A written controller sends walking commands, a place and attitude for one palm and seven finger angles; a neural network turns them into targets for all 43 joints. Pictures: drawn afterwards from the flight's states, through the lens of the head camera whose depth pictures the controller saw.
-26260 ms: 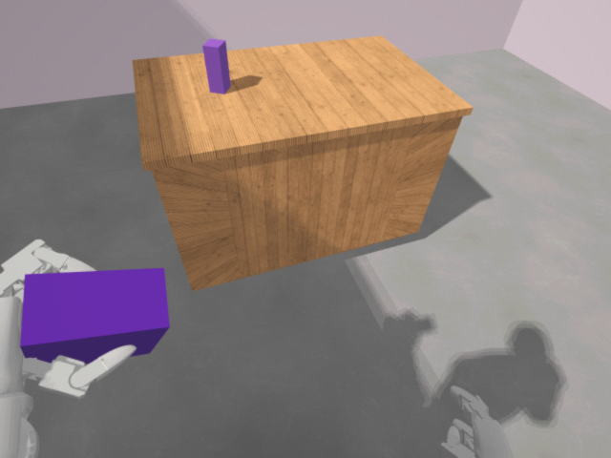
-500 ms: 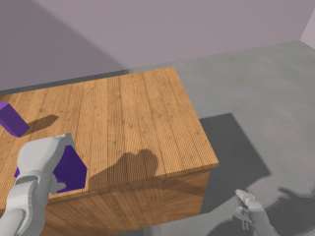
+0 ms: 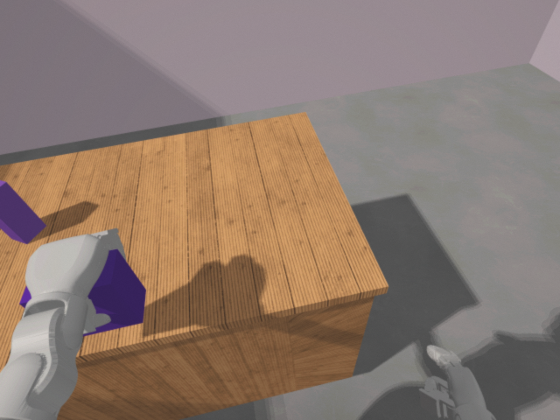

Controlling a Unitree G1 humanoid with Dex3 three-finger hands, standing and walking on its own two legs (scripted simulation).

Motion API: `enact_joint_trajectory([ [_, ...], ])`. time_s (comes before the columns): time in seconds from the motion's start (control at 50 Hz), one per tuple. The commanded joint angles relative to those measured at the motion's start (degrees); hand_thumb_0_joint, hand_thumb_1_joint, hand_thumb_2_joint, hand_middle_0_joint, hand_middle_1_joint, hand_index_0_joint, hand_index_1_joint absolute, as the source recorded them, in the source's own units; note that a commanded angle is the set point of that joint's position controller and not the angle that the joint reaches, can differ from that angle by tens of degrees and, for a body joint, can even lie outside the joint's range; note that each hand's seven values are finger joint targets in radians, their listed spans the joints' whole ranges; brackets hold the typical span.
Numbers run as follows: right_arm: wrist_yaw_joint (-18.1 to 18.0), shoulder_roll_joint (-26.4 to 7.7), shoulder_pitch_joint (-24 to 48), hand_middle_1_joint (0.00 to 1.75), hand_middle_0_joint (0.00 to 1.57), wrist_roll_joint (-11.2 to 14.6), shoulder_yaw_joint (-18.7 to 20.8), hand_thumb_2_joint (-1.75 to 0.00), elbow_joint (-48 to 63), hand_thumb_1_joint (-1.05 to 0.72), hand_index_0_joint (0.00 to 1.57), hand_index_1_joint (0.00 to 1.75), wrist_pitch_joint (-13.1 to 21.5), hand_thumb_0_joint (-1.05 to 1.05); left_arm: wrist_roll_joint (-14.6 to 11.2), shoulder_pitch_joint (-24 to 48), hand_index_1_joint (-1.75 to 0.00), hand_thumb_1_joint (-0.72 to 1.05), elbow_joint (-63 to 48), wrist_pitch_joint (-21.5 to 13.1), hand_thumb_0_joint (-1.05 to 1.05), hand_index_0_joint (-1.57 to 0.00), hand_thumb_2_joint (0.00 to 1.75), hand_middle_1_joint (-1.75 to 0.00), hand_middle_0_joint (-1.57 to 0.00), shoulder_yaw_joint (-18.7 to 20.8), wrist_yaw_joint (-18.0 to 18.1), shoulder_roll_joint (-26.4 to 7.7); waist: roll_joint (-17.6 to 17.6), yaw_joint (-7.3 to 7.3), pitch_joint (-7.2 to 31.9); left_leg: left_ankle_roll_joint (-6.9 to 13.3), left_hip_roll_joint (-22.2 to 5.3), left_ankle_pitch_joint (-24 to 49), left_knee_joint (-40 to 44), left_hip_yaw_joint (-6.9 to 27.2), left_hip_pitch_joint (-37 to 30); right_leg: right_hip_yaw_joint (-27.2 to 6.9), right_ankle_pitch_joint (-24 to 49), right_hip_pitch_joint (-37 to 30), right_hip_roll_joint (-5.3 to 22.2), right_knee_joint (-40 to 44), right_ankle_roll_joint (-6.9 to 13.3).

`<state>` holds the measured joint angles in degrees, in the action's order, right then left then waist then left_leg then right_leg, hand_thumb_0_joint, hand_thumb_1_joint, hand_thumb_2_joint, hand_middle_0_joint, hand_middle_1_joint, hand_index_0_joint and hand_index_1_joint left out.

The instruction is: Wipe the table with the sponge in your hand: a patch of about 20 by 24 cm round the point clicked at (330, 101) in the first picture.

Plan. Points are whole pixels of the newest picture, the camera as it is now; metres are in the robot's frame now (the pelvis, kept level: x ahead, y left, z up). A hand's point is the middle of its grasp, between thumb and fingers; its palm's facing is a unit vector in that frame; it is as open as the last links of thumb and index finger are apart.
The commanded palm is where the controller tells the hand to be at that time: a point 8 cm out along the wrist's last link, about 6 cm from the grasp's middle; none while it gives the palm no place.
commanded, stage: move the sponge above the wiping area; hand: left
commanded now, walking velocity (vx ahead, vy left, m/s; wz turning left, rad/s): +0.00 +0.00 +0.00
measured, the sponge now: (96, 301) +0.24 +0.32 +0.04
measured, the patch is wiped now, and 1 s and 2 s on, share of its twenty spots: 0.00 0.00 0.00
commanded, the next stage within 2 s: none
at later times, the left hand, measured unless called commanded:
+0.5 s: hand (83, 282) +0.25 +0.34 +0.06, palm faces -0.05 -0.05 -1.00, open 9.9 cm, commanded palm +0.24 +0.33 +0.12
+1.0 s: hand (92, 284) +0.26 +0.35 +0.03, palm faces -0.13 -0.06 -0.99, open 9.9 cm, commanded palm +0.26 +0.35 +0.10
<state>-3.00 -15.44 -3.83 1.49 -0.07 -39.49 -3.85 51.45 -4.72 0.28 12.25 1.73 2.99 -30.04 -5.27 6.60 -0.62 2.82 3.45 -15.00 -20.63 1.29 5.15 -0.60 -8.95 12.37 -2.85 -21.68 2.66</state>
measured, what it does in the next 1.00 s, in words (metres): stands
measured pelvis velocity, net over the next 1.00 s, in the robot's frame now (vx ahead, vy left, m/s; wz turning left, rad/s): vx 0.01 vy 0.02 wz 0.02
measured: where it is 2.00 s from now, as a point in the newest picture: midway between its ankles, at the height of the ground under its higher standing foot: outside the picture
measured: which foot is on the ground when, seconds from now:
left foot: down 0.00-1.00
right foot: down 0.00-1.00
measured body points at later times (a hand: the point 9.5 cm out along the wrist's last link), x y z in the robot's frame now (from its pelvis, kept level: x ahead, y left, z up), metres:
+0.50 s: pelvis +0.01 +0.02 +0.00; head +0.03 -0.01 +0.45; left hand +0.25 +0.34 +0.11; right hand +0.22 -0.20 -0.11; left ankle -0.05 +0.09 -0.74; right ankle +0.03 -0.09 -0.74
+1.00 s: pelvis +0.01 +0.02 +0.00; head +0.04 +0.00 +0.45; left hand +0.27 +0.35 +0.09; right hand +0.21 -0.21 -0.12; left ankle -0.05 +0.09 -0.74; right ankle +0.03 -0.09 -0.74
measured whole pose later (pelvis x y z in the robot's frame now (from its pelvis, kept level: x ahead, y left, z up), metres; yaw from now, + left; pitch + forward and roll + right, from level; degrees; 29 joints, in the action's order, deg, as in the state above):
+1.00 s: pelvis +0.01 +0.02 +0.00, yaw +1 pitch +3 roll -1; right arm -2.9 -15.5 -5.4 2.0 0.5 -40.6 -5.0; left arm 53.9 4.1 16.2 9.9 -0.4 4.0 -29.1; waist -4.4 6.2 0.1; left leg 4.2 4.7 -15.5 -21.9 2.3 8.7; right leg 0.2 -9.2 14.8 -1.6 -21.4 1.2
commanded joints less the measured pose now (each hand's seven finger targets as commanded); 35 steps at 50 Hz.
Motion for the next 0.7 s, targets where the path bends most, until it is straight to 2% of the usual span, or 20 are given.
enact_joint_trajectory([
  [0.0,-0.62,-7.04,8.47,0.3,0.2,0.17,2.05,-0.9,8.58,-0.9,0.2,0.3,2.37,0.0,0.63,11.95,-1.6,0.1,-8.11,0.19,0.0,-1.2,1.3,-1.6,-1.2,8.95,1.73,-15.59,3.24,0.14,12.46,-1.09,-0.41,16.99,1.84,3.43,5.97,-5.56,8.77,-12.65,1.88,1.07,2.11],
  [0.02,-0.59,-6.93,9.79,0.3,0.2,0.32,1.54,-0.9,9.14,-0.9,0.2,0.3,2.5,0.0,0.52,11.34,-1.6,0.1,-8.76,0.35,0.0,-1.2,1.3,-1.6,-1.2,9.87,1.54,-16.43,2.32,0.54,11.77,-0.87,-0.38,16.49,2.0,3.78,5.86,-6.85,7.97,-12.21,1.52,1.14,2.48],
  [0.04,-0.7,-6.59,8.89,0.3,0.2,0.46,1.78,-0.9,9.07,-0.9,0.2,0.3,2.53,0.0,0.5,13.12,-1.6,0.1,-8.5,0.0,0.0,-1.2,1.3,-1.6,-1.2,7.27,1.27,-13.82,3.74,-0.47,12.34,-0.76,-0.58,16.95,1.42,3.09,5.93,-5.12,8.67,-12.38,1.93,0.77,2.01],
  [0.1,-0.82,-6.85,8.11,0.3,0.2,0.06,2.16,-0.9,8.47,-0.9,0.2,0.3,2.46,0.0,0.99,14.45,-1.6,0.1,-7.84,-1.82,0.0,-1.2,1.3,-1.6,-1.2,8.4,1.29,-15.61,3.49,-0.13,12.84,-1.13,-0.4,16.94,1.51,3.6,5.57,-5.19,8.35,-11.85,1.84,1.06,2.04],
  [0.12,-0.84,-6.65,9.31,0.3,0.2,0.16,1.84,-0.9,9.2,-0.9,0.2,0.3,2.83,0.0,0.95,14.39,-1.6,0.1,-9.59,-2.27,0.0,-1.2,1.3,-1.6,-1.2,9.45,1.47,-16.45,1.23,0.4,12.99,-0.94,-0.39,17.43,1.43,3.94,4.69,-6.74,8.4,-11.46,1.36,0.99,2.53],
  [0.14,-0.88,-6.34,7.98,0.3,0.2,0.12,2.12,-0.9,8.99,-0.9,0.2,0.3,3.0,0.0,1.01,14.61,-1.6,0.1,-9.38,-3.02,0.0,-1.2,1.3,-1.6,-1.2,8.36,1.65,-15.07,2.05,-0.2,14.02,-1.04,-0.64,18.71,0.86,3.53,4.66,-4.84,9.52,-12.16,1.76,0.44,2.2],
  [0.2,-0.9,-6.66,7.01,0.3,0.2,-0.24,2.57,-0.9,8.15,-0.9,0.2,0.3,2.7,0.0,1.71,14.97,-1.6,0.1,-8.22,-4.52,0.0,-1.2,1.3,-1.6,-1.2,9.79,2.54,-16.64,0.8,0.16,13.9,-1.89,-0.71,21.01,0.91,3.97,4.54,-4.73,10.91,-11.68,1.63,0.45,2.45],
  [0.22,-0.84,-6.68,8.18,0.3,0.2,-0.05,2.25,-0.9,8.53,-0.9,0.2,0.3,2.9,0.0,1.8,15.17,-1.6,0.1,-9.43,-4.53,0.0,-1.2,1.3,-1.6,-1.2,11.43,2.9,-18.25,-0.63,0.6,14.13,-1.79,-0.53,21.09,0.85,4.37,4.34,-6.46,10.82,-11.68,1.09,0.33,2.94],
  [0.24,-0.82,-6.23,7.18,0.3,0.2,-0.17,2.42,-0.9,8.52,-0.9,0.2,0.3,3.03,0.0,1.89,15.16,-1.6,0.1,-9.0,-4.66,0.0,-1.2,1.3,-1.6,-1.2,9.34,3.12,-15.61,0.05,0.17,15.16,-1.96,-0.87,22.68,0.39,3.9,4.24,-4.48,11.95,-12.13,1.69,-0.2,2.57],
  [0.32,-0.54,-6.83,7.91,0.3,0.2,0.16,2.42,-0.9,7.97,-0.9,0.2,0.3,2.36,0.0,1.88,14.65,-1.6,0.1,-7.66,-3.91,0.0,-1.2,1.3,-1.6,-1.2,11.29,3.83,-17.46,-0.87,0.51,14.08,-2.71,-0.91,23.5,0.73,4.65,4.56,-5.77,11.87,-11.12,1.05,-0.02,3.08],
  [0.34,-0.54,-6.44,6.73,0.3,0.2,0.16,2.74,-0.9,8.3,-0.9,0.2,0.3,2.53,0.0,1.44,13.79,-1.6,0.1,-7.12,-3.74,0.0,-1.2,1.3,-1.6,-1.2,8.83,3.78,-14.26,0.38,0.0,14.92,-2.61,-1.29,24.48,0.31,4.21,4.55,-3.78,12.54,-11.73,1.7,-0.37,2.57],
  [0.42,-0.29,-6.89,7.54,0.3,0.2,0.46,2.54,-0.9,8.13,-0.9,0.2,0.3,2.25,0.0,1.01,14.02,-1.6,0.1,-5.47,-2.71,0.0,-1.2,1.3,-1.6,-1.2,8.61,3.26,-14.53,0.69,-0.11,13.35,-3.23,-1.45,24.49,0.73,5.2,4.25,-4.53,11.14,-9.94,1.03,0.21,2.81],
  [0.44,-0.45,-6.76,6.74,0.3,0.2,0.4,2.6,-0.9,8.02,-0.9,0.2,0.3,2.25,0.0,1.16,16.38,-1.6,0.1,-4.61,-2.63,0.0,-1.2,1.3,-1.6,-1.2,5.6,2.89,-12.06,1.95,-1.06,13.54,-3.02,-1.59,23.16,0.45,4.5,4.32,-3.05,10.68,-9.53,1.51,0.32,2.3],
  [0.46,-0.51,-7.08,6.05,0.3,0.2,0.29,2.8,-0.9,7.35,-0.9,0.2,0.3,1.99,0.0,1.52,17.47,-1.6,0.1,-2.9,-2.62,0.0,-1.2,1.3,-1.6,-1.2,6.87,2.84,-13.88,3.05,-1.02,12.93,-3.35,-1.62,22.99,0.8,4.82,4.71,-3.09,9.91,-8.99,1.28,0.55,2.37],
  [0.48,-0.48,-7.09,6.15,0.3,0.2,0.23,2.76,-0.9,7.57,-0.9,0.2,0.3,1.86,0.0,1.64,18.73,-1.6,0.1,-3.32,-3.01,0.0,-1.2,1.3,-1.6,-1.2,5.31,2.65,-12.68,2.76,-1.3,13.33,-3.49,-1.63,22.62,0.99,5.06,4.64,-2.9,9.41,-9.02,1.44,0.72,2.25],
  [0.52,-0.41,-6.82,7.44,0.3,0.2,0.35,2.4,-0.9,8.21,-0.9,0.2,0.3,2.23,0.0,2.28,20.76,-1.6,0.1,-4.88,-3.31,0.0,-1.2,1.3,-1.6,-1.2,6.0,2.79,-13.76,0.49,-0.56,14.01,-3.5,-1.68,22.87,1.0,5.71,3.3,-4.4,8.28,-8.12,0.85,0.6,2.75],
  [0.54,-0.6,-6.53,6.12,0.3,0.2,0.23,2.64,-0.9,8.02,-0.9,0.2,0.3,2.46,0.0,2.36,21.47,-1.6,0.1,-4.47,-3.76,0.0,-1.2,1.3,-1.6,-1.2,4.48,2.96,-12.17,0.69,-1.12,15.32,-3.37,-1.99,23.83,0.38,5.27,2.79,-2.63,8.87,-8.68,1.37,0.19,2.35],
  [0.58,-0.62,-6.81,5.22,0.3,0.2,-0.18,2.8,-0.9,7.22,-0.9,0.2,0.3,2.26,0.0,3.33,22.6,-1.6,0.1,-2.6,-4.75,0.0,-1.2,1.3,-1.6,-1.2,5.27,3.51,-13.42,0.86,-0.92,15.79,-3.88,-1.8,24.95,0.51,5.61,2.97,-2.69,9.6,-8.97,1.22,0.36,2.48],
  [0.62,-0.56,-7.02,6.09,0.3,0.2,-0.08,2.69,-0.9,7.32,-0.9,0.2,0.3,2.11,0.0,3.89,21.27,-1.6,0.1,-2.43,-4.94,0.0,-1.2,1.3,-1.6,-1.2,9.92,4.36,-17.62,0.0,0.5,16.37,-3.73,-1.54,25.89,0.52,5.69,3.38,-4.57,10.43,-10.09,0.66,-0.04,3.18],
  [0.68,-0.09,-6.68,4.82,0.3,0.2,-0.25,3.07,-0.9,7.23,-0.9,0.2,0.3,2.0,0.0,4.41,20.1,-1.6,0.1,-3.73,-5.53,0.0,-1.2,1.3,-1.6,-1.2,8.4,5.34,-15.42,-1.82,0.44,18.58,-4.68,-2.36,32.79,-0.21,6.26,2.46,-3.16,13.53,-11.04,1.31,-0.98,2.88],
])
